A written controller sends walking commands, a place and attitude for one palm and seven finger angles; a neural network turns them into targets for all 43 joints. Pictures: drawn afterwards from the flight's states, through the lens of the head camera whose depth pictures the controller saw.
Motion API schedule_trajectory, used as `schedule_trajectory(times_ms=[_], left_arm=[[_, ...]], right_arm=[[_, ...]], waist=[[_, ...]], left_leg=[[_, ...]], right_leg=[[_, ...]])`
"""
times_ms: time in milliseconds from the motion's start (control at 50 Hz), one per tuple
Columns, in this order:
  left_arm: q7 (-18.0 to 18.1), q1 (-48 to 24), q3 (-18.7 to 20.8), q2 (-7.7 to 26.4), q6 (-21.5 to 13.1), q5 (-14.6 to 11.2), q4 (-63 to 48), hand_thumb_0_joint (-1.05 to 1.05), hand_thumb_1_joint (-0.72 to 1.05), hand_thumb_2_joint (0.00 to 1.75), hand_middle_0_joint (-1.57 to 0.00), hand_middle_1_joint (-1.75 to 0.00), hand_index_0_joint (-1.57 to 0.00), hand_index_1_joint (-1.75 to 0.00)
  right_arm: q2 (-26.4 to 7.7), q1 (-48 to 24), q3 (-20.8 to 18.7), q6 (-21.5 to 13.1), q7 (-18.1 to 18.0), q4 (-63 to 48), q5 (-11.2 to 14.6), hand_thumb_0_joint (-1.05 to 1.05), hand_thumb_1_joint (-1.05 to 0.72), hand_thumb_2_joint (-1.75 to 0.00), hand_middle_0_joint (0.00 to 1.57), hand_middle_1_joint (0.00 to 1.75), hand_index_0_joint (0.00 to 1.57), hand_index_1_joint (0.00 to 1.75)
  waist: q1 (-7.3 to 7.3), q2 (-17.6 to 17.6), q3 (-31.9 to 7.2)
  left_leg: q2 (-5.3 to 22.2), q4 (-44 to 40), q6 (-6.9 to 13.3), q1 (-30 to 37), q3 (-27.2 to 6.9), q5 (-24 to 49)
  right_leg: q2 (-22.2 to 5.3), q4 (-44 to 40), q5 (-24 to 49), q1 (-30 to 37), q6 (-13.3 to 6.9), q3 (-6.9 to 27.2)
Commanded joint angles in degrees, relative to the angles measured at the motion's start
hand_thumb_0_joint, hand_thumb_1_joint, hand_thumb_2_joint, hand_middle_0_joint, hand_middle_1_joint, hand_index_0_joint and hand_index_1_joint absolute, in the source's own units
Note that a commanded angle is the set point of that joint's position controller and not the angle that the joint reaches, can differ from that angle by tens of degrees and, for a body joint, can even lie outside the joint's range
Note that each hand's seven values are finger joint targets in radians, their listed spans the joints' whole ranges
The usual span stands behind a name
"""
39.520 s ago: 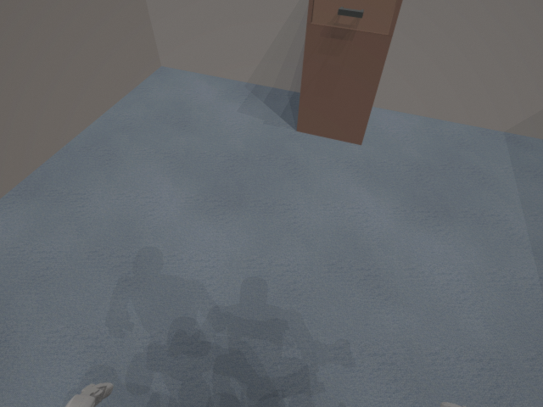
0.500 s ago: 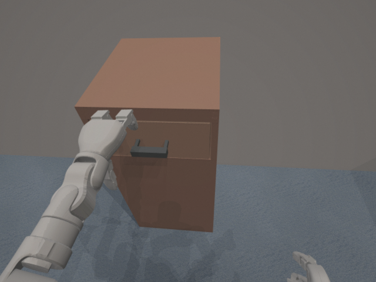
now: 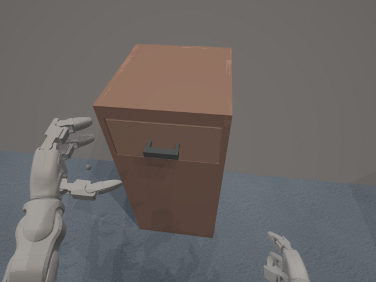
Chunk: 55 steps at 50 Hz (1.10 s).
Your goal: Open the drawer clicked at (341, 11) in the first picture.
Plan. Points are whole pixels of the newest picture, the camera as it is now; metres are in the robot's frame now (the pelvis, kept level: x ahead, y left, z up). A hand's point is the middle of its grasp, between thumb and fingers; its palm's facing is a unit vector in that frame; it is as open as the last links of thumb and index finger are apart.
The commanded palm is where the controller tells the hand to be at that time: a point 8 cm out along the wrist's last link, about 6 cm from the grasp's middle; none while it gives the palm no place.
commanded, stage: draw the hand back to the body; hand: left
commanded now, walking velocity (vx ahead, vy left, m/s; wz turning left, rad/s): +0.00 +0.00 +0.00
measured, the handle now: (162, 148) +0.51 +0.14 -0.05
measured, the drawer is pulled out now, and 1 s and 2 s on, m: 0.00 0.00 0.00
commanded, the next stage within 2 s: step back with the hand held close in 0.64 s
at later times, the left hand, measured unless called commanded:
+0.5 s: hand (21, 229) +0.15 +0.26 +0.16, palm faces +0.42 -0.84 -0.35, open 8.2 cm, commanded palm +0.10 +0.30 +0.17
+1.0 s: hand (45, 221) +0.17 +0.25 +0.13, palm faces +0.35 -0.85 -0.40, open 7.4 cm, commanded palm +0.11 +0.30 +0.17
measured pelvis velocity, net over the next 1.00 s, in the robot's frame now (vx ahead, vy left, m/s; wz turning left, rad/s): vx -0.02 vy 0.02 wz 0.01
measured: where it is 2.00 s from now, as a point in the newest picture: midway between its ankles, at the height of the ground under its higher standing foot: outside the picture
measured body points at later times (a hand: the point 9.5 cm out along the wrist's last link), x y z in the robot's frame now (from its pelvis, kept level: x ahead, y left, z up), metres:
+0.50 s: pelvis -0.02 +0.02 +0.00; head -0.05 +0.00 +0.45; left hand +0.12 +0.31 +0.18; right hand +0.18 -0.20 -0.07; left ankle -0.01 +0.08 -0.74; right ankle -0.02 -0.06 -0.74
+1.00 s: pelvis -0.02 +0.02 -0.01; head -0.01 +0.02 +0.44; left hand +0.15 +0.30 +0.15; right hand +0.16 -0.23 -0.08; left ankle -0.01 +0.08 -0.74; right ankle -0.02 -0.06 -0.74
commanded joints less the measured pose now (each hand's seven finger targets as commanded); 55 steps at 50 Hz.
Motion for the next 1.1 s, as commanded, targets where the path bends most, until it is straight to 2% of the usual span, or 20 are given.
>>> schedule_trajectory(times_ms=[0,160,220,320,400,460,480,560,620,680,720,740,760,780,800,840,860,940,960,1080], left_arm=[[-0.16,-1.31,2.78,6.25,-4.85,-1.05,-16.33,0.0,0.17,0.58,-0.25,-0.77,-0.25,-0.77],[1.2,10.11,10.89,12.52,-6.9,-0.82,-24.14,0.0,0.44,0.7,-0.23,-0.59,-0.23,-0.59],[1.54,14.42,11.43,11.89,-7.56,-0.83,-26.59,0.0,0.55,0.75,-0.22,-0.52,-0.22,-0.52],[1.67,21.95,13.65,11.92,-7.72,-1.02,-27.27,0.0,0.73,0.82,-0.21,-0.41,-0.21,-0.41],[1.92,17.2,10.1,8.91,-7.74,-0.35,-24.76,0.0,0.87,0.88,-0.2,-0.32,-0.2,-0.32],[2.58,15.19,9.97,9.2,-7.77,0.22,-24.24,0.0,0.9,0.9,-0.2,-0.3,-0.2,-0.3],[2.86,15.23,10.6,9.87,-7.87,0.17,-24.6,0.0,0.9,0.9,-0.2,-0.3,-0.2,-0.3],[3.35,16.22,12.23,11.39,-7.91,0.46,-27.01,0.0,0.9,0.9,-0.2,-0.3,-0.2,-0.3],[3.45,16.87,11.67,10.77,-8.01,0.59,-28.69,0.0,0.9,0.9,-0.2,-0.3,-0.2,-0.3],[3.35,17.83,11.69,10.6,-7.5,0.52,-27.78,0.0,0.9,0.9,-0.2,-0.3,-0.2,-0.3],[3.16,18.83,11.89,10.08,-7.18,0.22,-25.31,0.0,0.9,0.9,-0.2,-0.3,-0.2,-0.3],[3.46,15.98,19.28,15.93,-8.52,0.89,-27.64,0.0,0.9,0.9,-0.2,-0.3,-0.2,-0.3],[3.4,16.64,20.03,15.91,-8.98,1.03,-26.94,0.0,0.9,0.9,-0.2,-0.3,-0.2,-0.3],[3.11,19.94,14.46,10.65,-8.49,1.55,-23.88,0.0,0.9,0.9,-0.2,-0.3,-0.2,-0.3],[3.04,21.1,12.68,8.55,-8.07,1.82,-23.34,0.0,0.9,0.9,-0.2,-0.3,-0.2,-0.3],[3.22,23.74,11.39,6.9,-7.79,1.8,-23.59,0.0,0.9,0.9,-0.2,-0.3,-0.2,-0.3],[3.43,24.31,12.37,7.99,-8.07,1.8,-26.09,0.0,0.9,0.9,-0.2,-0.3,-0.2,-0.3],[4.79,26.87,14.26,11.04,-7.88,1.8,-31.02,0.0,0.9,0.9,-0.2,-0.3,-0.2,-0.3],[5.02,26.75,15.95,13.21,-8.08,1.82,-33.85,0.0,0.9,0.9,-0.2,-0.3,-0.2,-0.3],[6.38,29.47,17.5,15.14,-8.9,1.74,-38.15,0.0,0.9,0.9,-0.2,-0.3,-0.2,-0.3]], right_arm=[[-6.89,-7.29,-3.67,-4.3,-0.06,-9.42,-0.22,0.0,-0.9,-0.9,0.2,0.3,0.2,0.3],[-7.43,-7.35,-4.87,-6.2,-0.63,-8.25,-0.33,0.0,-0.9,-0.9,0.2,0.3,0.2,0.3],[-6.98,-6.92,-4.78,-7.15,-0.74,-8.13,-0.14,0.0,-0.9,-0.9,0.2,0.3,0.2,0.3],[-6.97,-6.43,-5.32,-8.42,-0.89,-8.01,0.04,0.0,-0.9,-0.9,0.2,0.3,0.2,0.3],[-7.62,-6.05,-5.55,-8.94,-1.14,-7.17,-0.11,0.0,-0.9,-0.9,0.2,0.3,0.2,0.3],[-7.81,-6.12,-5.56,-9.2,-1.52,-6.8,-0.13,0.0,-0.9,-0.9,0.2,0.3,0.2,0.3],[-7.6,-6.17,-5.53,-9.23,-1.73,-7.08,-0.3,0.0,-0.9,-0.9,0.2,0.3,0.2,0.3],[-7.37,-6.56,-5.22,-9.92,-1.73,-6.82,-0.69,0.0,-0.9,-0.9,0.2,0.3,0.2,0.3],[-7.02,-6.4,-4.81,-10.37,-1.45,-6.82,-0.75,0.0,-0.9,-0.9,0.2,0.3,0.2,0.3],[-6.96,-6.25,-4.77,-10.5,-1.28,-6.5,-0.89,0.0,-0.9,-0.9,0.2,0.3,0.2,0.3],[-6.82,-6.21,-4.93,-10.01,-1.13,-6.41,-0.83,0.0,-0.9,-0.9,0.2,0.3,0.2,0.3],[-9.89,-5.27,-5.69,-7.9,-1.8,-8.39,-1.49,0.0,-0.9,-0.9,0.2,0.3,0.2,0.3],[-9.14,-5.76,-5.83,-7.0,-2.12,-7.97,-2.0,0.0,-0.9,-0.9,0.2,0.3,0.2,0.3],[-9.47,-5.59,-5.7,-6.17,-2.09,-7.69,-2.49,0.0,-0.9,-0.9,0.2,0.3,0.2,0.3],[-9.05,-5.03,-5.8,-5.64,-1.83,-8.51,-2.31,0.0,-0.9,-0.9,0.2,0.3,0.2,0.3],[-8.76,-3.42,-6.07,-4.68,-1.59,-9.02,-2.08,0.0,-0.9,-0.9,0.2,0.3,0.2,0.3],[-8.98,-3.71,-6.36,-4.68,-1.71,-9.5,-2.22,0.0,-0.9,-0.9,0.2,0.3,0.2,0.3],[-8.65,-2.32,-6.81,-3.3,-1.99,-11.55,-1.71,0.0,-0.9,-0.9,0.2,0.3,0.2,0.3],[-8.89,-2.55,-6.93,-3.4,-2.19,-12.01,-1.96,0.0,-0.9,-0.9,0.2,0.3,0.2,0.3],[-7.93,-1.59,-6.84,-3.48,-2.61,-12.57,-2.03,0.0,-0.9,-0.9,0.2,0.3,0.2,0.3]], waist=[[-0.25,-1.84,-9.63],[0.58,-0.1,-7.99],[0.54,3.37,-6.54],[0.73,2.5,-3.29],[-0.72,0.31,1.09],[-0.73,0.09,1.89],[-0.41,-0.66,0.42],[0.67,1.85,-3.79],[0.79,4.55,-4.07],[0.78,3.66,-3.58],[0.85,0.91,-1.83],[-1.34,0.57,1.68],[-0.99,0.01,2.37],[-2.15,-2.98,0.77],[-2.42,-4.0,-1.14],[-2.87,-2.11,-4.99],[-2.65,-0.73,-7.26],[-2.96,-3.36,-12.6],[-2.75,-1.3,-13.18],[-3.15,1.03,-14.88]], left_leg=[[4.15,-2.43,-2.17,2.05,-1.94,16.81],[3.84,-2.46,-2.36,-0.63,-2.29,11.42],[4.03,-2.85,-2.84,-1.53,-3.02,10.1],[4.54,-3.17,-3.29,-3.19,-3.69,7.32],[4.72,-3.81,-2.78,-4.0,-4.72,0.9],[4.53,-4.34,-2.54,-4.21,-5.51,-3.52],[4.51,-4.72,-2.43,-4.47,-5.41,-3.87],[4.29,-3.91,-2.64,-3.33,-5.16,0.14],[4.52,-4.18,-3.32,-3.79,-5.67,3.18],[4.56,-3.69,-3.6,-3.48,-5.16,6.86],[4.55,-3.53,-3.56,-4.44,-4.89,6.9],[5.11,-3.03,-1.44,-7.7,-8.23,2.58],[4.53,-2.12,-1.29,-7.0,-8.32,2.23],[4.8,-0.65,-1.09,-7.05,-8.56,3.1],[5.2,0.53,-1.08,-6.81,-8.36,2.57],[5.97,2.16,-1.08,-6.75,-8.16,6.71],[6.07,2.64,-1.32,-6.59,-7.71,10.19],[8.04,4.57,-1.54,-10.19,-8.68,21.68],[7.86,5.7,-1.63,-10.43,-8.24,21.58],[9.93,6.48,-1.7,-13.92,-11.03,25.21]], right_leg=[[-4.39,-0.88,16.29,1.88,3.16,1.94],[-4.28,-1.77,9.25,0.74,2.85,2.14],[-4.34,-1.55,7.26,0.22,2.58,1.92],[-3.82,-1.79,4.33,-1.84,2.57,1.65],[-3.84,-2.79,-1.21,-5.45,2.84,2.22],[-3.75,-3.48,-4.18,-6.17,2.84,2.64],[-4.14,-2.97,-4.63,-4.81,2.86,2.5],[-4.16,-2.34,-1.52,-2.08,2.48,2.85],[-4.11,-0.98,1.56,-0.64,2.16,2.35],[-4.13,-1.01,4.12,-0.57,2.14,2.17],[-4.06,-1.21,3.8,-1.18,2.19,2.24],[-5.35,-3.1,1.83,-7.09,2.46,7.19],[-5.88,-5.01,1.6,-9.19,2.28,7.44],[-7.04,-4.53,0.34,-9.68,2.27,7.79],[-7.96,-4.2,-0.99,-9.66,2.32,8.59],[-8.84,-2.27,4.28,-7.41,1.97,8.92],[-8.84,-0.84,8.55,-5.96,1.87,8.58],[-9.1,5.73,20.92,0.25,1.97,7.06],[-9.33,6.15,22.04,-0.36,1.83,7.96],[-8.69,10.08,19.47,-0.62,1.25,7.24]])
